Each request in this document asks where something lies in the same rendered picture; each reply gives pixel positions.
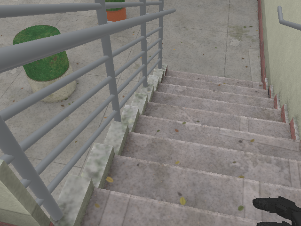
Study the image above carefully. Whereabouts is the right robot hand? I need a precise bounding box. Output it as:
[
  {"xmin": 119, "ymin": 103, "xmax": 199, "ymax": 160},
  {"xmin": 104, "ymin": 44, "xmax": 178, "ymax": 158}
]
[{"xmin": 252, "ymin": 196, "xmax": 301, "ymax": 226}]

